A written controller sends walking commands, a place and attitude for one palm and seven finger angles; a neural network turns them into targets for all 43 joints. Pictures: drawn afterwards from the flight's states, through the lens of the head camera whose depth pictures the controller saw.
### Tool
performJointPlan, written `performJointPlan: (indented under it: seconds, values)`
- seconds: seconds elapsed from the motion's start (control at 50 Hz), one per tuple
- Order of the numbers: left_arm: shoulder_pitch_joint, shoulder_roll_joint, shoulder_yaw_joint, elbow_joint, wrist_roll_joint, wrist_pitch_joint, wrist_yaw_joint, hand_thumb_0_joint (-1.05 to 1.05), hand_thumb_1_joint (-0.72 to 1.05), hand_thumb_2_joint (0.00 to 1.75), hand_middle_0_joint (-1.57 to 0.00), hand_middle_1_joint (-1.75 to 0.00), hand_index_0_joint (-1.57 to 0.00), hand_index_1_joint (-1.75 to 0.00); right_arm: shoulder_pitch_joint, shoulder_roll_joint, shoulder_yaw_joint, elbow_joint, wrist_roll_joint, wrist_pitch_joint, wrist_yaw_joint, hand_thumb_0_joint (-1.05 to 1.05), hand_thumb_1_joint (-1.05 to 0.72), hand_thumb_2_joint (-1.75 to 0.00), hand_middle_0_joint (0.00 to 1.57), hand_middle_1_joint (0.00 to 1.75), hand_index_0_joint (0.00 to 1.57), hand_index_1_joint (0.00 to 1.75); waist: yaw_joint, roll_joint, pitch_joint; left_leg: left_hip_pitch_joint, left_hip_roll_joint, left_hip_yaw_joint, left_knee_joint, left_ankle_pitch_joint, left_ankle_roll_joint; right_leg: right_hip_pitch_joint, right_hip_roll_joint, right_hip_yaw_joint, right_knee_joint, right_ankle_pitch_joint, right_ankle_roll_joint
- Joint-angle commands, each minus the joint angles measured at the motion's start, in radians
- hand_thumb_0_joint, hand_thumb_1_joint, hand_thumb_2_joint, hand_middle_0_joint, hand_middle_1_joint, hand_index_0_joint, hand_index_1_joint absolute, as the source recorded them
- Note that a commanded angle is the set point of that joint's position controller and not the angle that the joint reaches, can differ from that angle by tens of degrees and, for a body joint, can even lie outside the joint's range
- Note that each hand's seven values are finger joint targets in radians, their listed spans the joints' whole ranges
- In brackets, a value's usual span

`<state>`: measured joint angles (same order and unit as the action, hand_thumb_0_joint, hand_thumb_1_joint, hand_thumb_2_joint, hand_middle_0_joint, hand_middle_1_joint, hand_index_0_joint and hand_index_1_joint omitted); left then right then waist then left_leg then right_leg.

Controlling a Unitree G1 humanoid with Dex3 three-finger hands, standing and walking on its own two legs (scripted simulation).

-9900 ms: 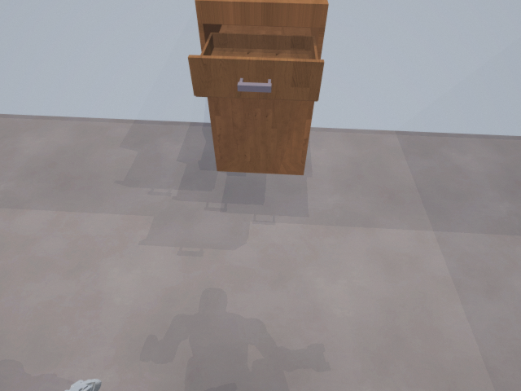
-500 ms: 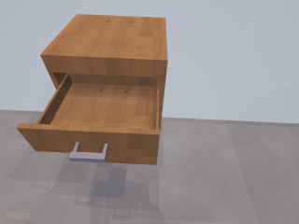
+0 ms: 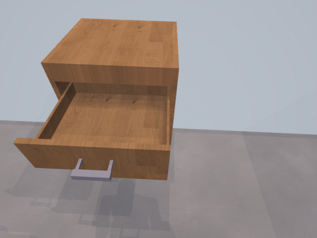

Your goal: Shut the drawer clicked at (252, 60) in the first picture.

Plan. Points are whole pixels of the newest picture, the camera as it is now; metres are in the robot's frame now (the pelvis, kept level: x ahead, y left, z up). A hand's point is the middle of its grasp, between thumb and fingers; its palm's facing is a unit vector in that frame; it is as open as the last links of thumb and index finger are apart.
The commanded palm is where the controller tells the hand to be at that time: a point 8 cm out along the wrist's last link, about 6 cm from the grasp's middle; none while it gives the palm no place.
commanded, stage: come to a stop and stand still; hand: left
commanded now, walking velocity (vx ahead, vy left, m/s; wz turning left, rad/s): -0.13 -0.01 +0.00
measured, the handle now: (93, 168) +0.32 +0.22 -0.05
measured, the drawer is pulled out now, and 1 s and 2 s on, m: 0.30 0.30 0.30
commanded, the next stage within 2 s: look again from close up in 1.24 s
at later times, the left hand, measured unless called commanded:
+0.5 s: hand out of the picture +0.02 +0.19 -0.17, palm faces +0.04 -0.97 -0.25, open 7.3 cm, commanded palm none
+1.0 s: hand out of the picture -0.01 +0.16 -0.16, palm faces +0.01 -0.98 -0.22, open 7.4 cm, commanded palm none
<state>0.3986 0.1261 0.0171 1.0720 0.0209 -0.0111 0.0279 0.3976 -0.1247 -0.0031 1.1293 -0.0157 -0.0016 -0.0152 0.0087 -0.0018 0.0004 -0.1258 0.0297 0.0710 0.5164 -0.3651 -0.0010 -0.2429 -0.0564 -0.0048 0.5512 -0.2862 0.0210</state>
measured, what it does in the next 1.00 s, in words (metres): stands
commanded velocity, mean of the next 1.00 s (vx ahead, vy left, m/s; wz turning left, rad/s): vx -0.03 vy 0.00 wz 0.00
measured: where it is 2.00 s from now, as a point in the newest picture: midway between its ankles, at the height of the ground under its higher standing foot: outside the picture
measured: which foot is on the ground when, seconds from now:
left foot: down 0.00-1.00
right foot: down 0.00-1.00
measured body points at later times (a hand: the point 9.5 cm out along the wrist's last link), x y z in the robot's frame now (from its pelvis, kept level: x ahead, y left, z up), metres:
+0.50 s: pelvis -0.02 +0.00 +0.00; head -0.02 -0.01 +0.45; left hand +0.02 +0.24 -0.15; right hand +0.02 -0.24 -0.16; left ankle -0.05 +0.12 -0.73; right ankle +0.01 -0.14 -0.73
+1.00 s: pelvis -0.02 -0.02 +0.00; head +0.00 -0.04 +0.45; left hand -0.01 +0.21 -0.15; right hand -0.05 -0.24 -0.16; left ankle -0.05 +0.12 -0.73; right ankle +0.01 -0.14 -0.73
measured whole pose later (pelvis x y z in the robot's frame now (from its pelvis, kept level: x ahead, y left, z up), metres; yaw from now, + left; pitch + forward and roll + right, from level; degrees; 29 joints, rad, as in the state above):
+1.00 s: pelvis -0.02 -0.02 +0.00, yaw +0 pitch -1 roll +1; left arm 0.29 0.15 -0.01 1.08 0.00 0.00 0.02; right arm 0.36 -0.17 0.02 1.09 -0.01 0.00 -0.02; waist -0.01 0.02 0.05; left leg -0.13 0.04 0.07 0.47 -0.31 -0.03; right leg -0.27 -0.04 -0.01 0.53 -0.24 0.01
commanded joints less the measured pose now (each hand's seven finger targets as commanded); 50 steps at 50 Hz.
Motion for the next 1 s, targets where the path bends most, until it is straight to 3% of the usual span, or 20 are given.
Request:
performJointPlan:
  seconds: [0.0,0.04,0.08,0.12,0.2,0.3,0.32,0.34,0.36,0.38,0.42,0.46,0.5,0.56,0.6,0.66,0.78,0.86,0.9,0.98]
  values:
    - [0.061,0.083,0.012,-0.023,0.0,-0.023,0.012,0.0,0.9,0.9,-0.2,-0.3,-0.2,-0.3,0.067,-0.065,0.002,-0.02,0.007,-0.035,-0.012,0.0,-0.9,-0.9,0.2,0.3,0.2,0.3,-0.005,-0.026,0.133,-0.088,0.048,-0.056,-0.1,0.209,0.052,-0.016,-0.035,0.05,-0.08,0.17,-0.083]
    - [0.067,0.075,0.008,-0.012,-0.005,-0.029,0.02,0.0,0.9,0.9,-0.2,-0.3,-0.2,-0.3,0.081,-0.076,0.002,-0.004,0.01,-0.044,-0.022,0.0,-0.9,-0.9,0.2,0.3,0.2,0.3,-0.009,0.004,0.054,-0.02,0.068,-0.054,-0.07,0.497,0.042,0.042,-0.035,0.017,-0.014,0.458,-0.067]
    - [0.063,0.081,0.007,-0.004,-0.014,-0.03,0.025,0.0,0.9,0.9,-0.2,-0.3,-0.2,-0.3,0.07,-0.078,0.0,-0.007,0.016,-0.044,-0.033,0.0,-0.9,-0.9,0.2,0.3,0.2,0.3,-0.01,0.02,0.039,0.006,0.07,-0.052,-0.063,0.707,0.028,0.078,-0.049,0.025,-0.011,0.66,-0.056]
    - [0.059,0.104,0.015,-0.008,-0.017,-0.028,0.03,0.0,0.9,0.9,-0.2,-0.3,-0.2,-0.3,0.059,-0.09,-0.008,-0.018,0.02,-0.036,-0.037,0.0,-0.9,-0.9,0.2,0.3,0.2,0.3,-0.008,0.012,0.004,0.027,0.074,-0.046,-0.055,0.741,0.018,0.105,-0.067,0.023,0.006,0.742,-0.053]
    - [0.005,0.105,0.024,-0.042,-0.014,-0.009,0.032,0.0,0.9,0.9,-0.2,-0.3,-0.2,-0.3,0.025,-0.099,-0.024,-0.04,0.02,-0.023,-0.038,0.0,-0.9,-0.9,0.2,0.3,0.2,0.3,-0.01,0.03,0.018,0.047,0.098,-0.055,-0.074,0.746,0.025,0.049,-0.055,0.029,0.006,0.569,-0.048]
    - [-0.029,0.106,0.021,-0.056,-0.009,0.004,0.027,0.0,0.9,0.9,-0.2,-0.3,-0.2,-0.3,-0.017,-0.098,-0.023,-0.051,0.016,-0.018,-0.03,0.0,-0.9,-0.9,0.2,0.3,0.2,0.3,-0.008,0.034,0.025,0.01,0.094,-0.065,-0.107,0.555,0.032,0.055,-0.043,0.038,-0.046,0.418,-0.04]
    - [0.002,0.177,0.025,-0.007,0.001,-0.009,0.058,0.0,0.9,0.9,-0.2,-0.3,-0.2,-0.3,-0.118,-0.177,-0.047,-0.13,0.025,-0.02,-0.021,0.0,-0.9,-0.9,0.2,0.3,0.2,0.3,0.005,-0.082,0.053,-0.098,0.112,-0.025,0.116,0.64,-0.01,0.061,-0.097,0.033,-0.078,0.716,-0.024]
    - [0.001,0.193,0.037,-0.057,-0.001,-0.019,0.051,0.0,0.9,0.9,-0.2,-0.3,-0.2,-0.3,-0.062,-0.123,-0.045,-0.166,0.013,-0.021,-0.011,0.0,-0.9,-0.9,0.2,0.3,0.2,0.3,-0.014,-0.077,-0.046,-0.123,0.049,-0.048,0.05,0.274,-0.003,0.129,-0.127,0.083,-0.016,0.672,-0.062]
    - [-0.057,0.171,0.018,-0.062,-0.006,-0.017,0.043,0.0,0.9,0.9,-0.2,-0.3,-0.2,-0.3,-0.057,-0.109,-0.036,-0.161,0.015,-0.019,-0.008,0.0,-0.9,-0.9,0.2,0.3,0.2,0.3,-0.028,-0.06,-0.053,-0.107,0.057,-0.05,-0.022,0.146,0.005,0.083,-0.122,0.057,-0.019,0.463,-0.066]
    - [-0.088,0.157,0.014,-0.081,-0.008,-0.009,0.032,0.0,0.9,0.9,-0.2,-0.3,-0.2,-0.3,-0.049,-0.112,-0.036,-0.165,0.005,-0.023,-0.004,0.0,-0.9,-0.9,0.2,0.3,0.2,0.3,-0.026,0.064,-0.07,-0.074,0.072,-0.062,-0.059,0.258,0.02,0.058,-0.078,0.049,0.012,0.347,-0.063]
    - [-0.104,0.153,0.008,-0.097,-0.009,0.005,0.023,0.0,0.9,0.9,-0.2,-0.3,-0.2,-0.3,-0.073,-0.146,-0.034,-0.18,-0.001,-0.022,-0.008,0.0,-0.9,-0.9,0.2,0.3,0.2,0.3,-0.009,0.151,-0.003,-0.115,0.113,-0.104,-0.087,0.326,0.041,0.016,-0.021,0.003,0.015,0.137,-0.049]
    - [-0.113,0.156,0.001,-0.099,-0.006,0.013,0.016,0.0,0.9,0.9,-0.2,-0.3,-0.2,-0.3,-0.106,-0.151,-0.027,-0.2,0.001,-0.014,-0.005,0.0,-0.9,-0.9,0.2,0.3,0.2,0.3,-0.001,0.073,0.087,-0.175,0.101,-0.104,-0.116,0.149,0.042,-0.022,-0.014,0.02,-0.043,0.036,-0.048]
    - [-0.126,0.172,-0.003,-0.102,-0.004,0.013,0.008,0.0,0.9,0.9,-0.2,-0.3,-0.2,-0.3,-0.096,-0.157,-0.02,-0.207,0.001,-0.01,-0.001,0.0,-0.9,-0.9,0.2,0.3,0.2,0.3,-0.009,0.015,0.136,-0.201,0.077,-0.1,-0.146,0.006,0.037,-0.048,-0.022,0.054,-0.098,-0.043,-0.05]
    - [-0.128,0.19,-0.002,-0.108,-0.005,0.013,0.005,0.0,0.9,0.9,-0.2,-0.3,-0.2,-0.3,-0.068,-0.164,-0.016,-0.199,-0.002,-0.007,0.006,0.0,-0.9,-0.9,0.2,0.3,0.2,0.3,-0.02,-0.004,0.155,-0.189,0.057,-0.089,-0.161,-0.069,0.033,-0.096,-0.027,0.08,-0.136,-0.144,-0.052]
    - [-0.122,0.19,0.0,-0.111,-0.004,0.014,0.002,0.0,0.9,0.9,-0.2,-0.3,-0.2,-0.3,-0.064,-0.171,-0.014,-0.193,-0.004,-0.01,0.006,0.0,-0.9,-0.9,0.2,0.3,0.2,0.3,-0.017,0.031,0.148,-0.195,0.064,-0.099,-0.193,-0.101,0.035,-0.085,-0.019,0.072,-0.132,-0.143,-0.05]
    - [-0.103,0.188,-0.001,-0.108,-0.005,0.008,0.001,0.0,0.9,0.9,-0.2,-0.3,-0.2,-0.3,-0.052,-0.169,-0.009,-0.182,-0.002,-0.012,0.007,0.0,-0.9,-0.9,0.2,0.3,0.2,0.3,-0.014,-0.025,0.116,-0.173,0.054,-0.079,-0.173,-0.051,0.032,-0.066,-0.03,0.087,-0.144,-0.119,-0.05]
    - [-0.096,0.181,-0.002,-0.089,-0.009,-0.001,0.001,0.0,0.9,0.9,-0.2,-0.3,-0.2,-0.3,-0.016,-0.145,-0.001,-0.137,0.003,-0.017,0.004,0.0,-0.9,-0.9,0.2,0.3,0.2,0.3,-0.021,-0.033,0.077,-0.105,0.054,-0.059,-0.158,0.055,0.026,-0.05,-0.04,0.085,-0.152,-0.043,-0.055]
    - [-0.078,0.169,-0.003,-0.059,-0.011,-0.008,0.005,0.0,0.9,0.9,-0.2,-0.3,-0.2,-0.3,0.0,-0.139,0.005,-0.103,0.005,-0.024,-0.001,0.0,-0.9,-0.9,0.2,0.3,0.2,0.3,-0.017,-0.021,0.039,-0.084,0.061,-0.051,-0.138,0.157,0.02,0.007,-0.051,0.072,-0.119,0.122,-0.057]
    - [-0.077,0.162,-0.004,-0.047,-0.012,-0.01,0.006,0.0,0.9,0.9,-0.2,-0.3,-0.2,-0.3,0.003,-0.137,0.005,-0.085,0.006,-0.027,-0.005,0.0,-0.9,-0.9,0.2,0.3,0.2,0.3,-0.015,-0.006,0.038,-0.073,0.068,-0.051,-0.14,0.205,0.018,0.027,-0.048,0.06,-0.104,0.196,-0.056]
    - [-0.075,0.152,-0.005,-0.023,-0.013,-0.009,0.008,0.0,0.9,0.9,-0.2,-0.3,-0.2,-0.3,0.009,-0.119,0.009,-0.056,0.008,-0.024,-0.009,0.0,-0.9,-0.9,0.2,0.3,0.2,0.3,-0.016,-0.014,0.065,-0.071,0.071,-0.049,-0.153,0.2,0.014,0.028,-0.047,0.057,-0.114,0.205,-0.059]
